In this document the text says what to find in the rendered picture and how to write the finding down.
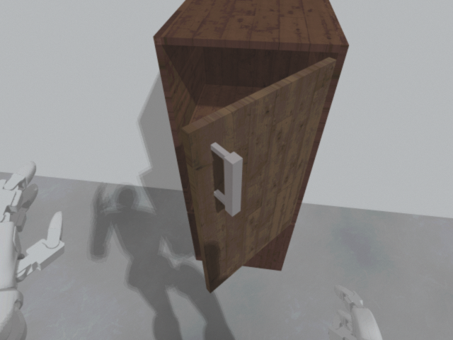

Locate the right robot hand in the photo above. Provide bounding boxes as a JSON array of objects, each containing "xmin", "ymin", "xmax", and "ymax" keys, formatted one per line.
[{"xmin": 328, "ymin": 285, "xmax": 382, "ymax": 340}]

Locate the robot left forearm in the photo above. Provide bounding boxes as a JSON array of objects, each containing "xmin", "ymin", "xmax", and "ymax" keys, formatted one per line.
[{"xmin": 0, "ymin": 288, "xmax": 27, "ymax": 340}]

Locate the cupboard door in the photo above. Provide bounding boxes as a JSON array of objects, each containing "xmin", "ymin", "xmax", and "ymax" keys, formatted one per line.
[{"xmin": 181, "ymin": 57, "xmax": 336, "ymax": 293}]

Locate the handle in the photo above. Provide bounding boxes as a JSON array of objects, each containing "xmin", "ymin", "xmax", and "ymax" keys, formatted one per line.
[{"xmin": 210, "ymin": 142, "xmax": 243, "ymax": 217}]

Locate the left robot hand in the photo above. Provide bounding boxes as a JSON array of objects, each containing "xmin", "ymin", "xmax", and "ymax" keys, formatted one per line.
[{"xmin": 0, "ymin": 161, "xmax": 64, "ymax": 290}]

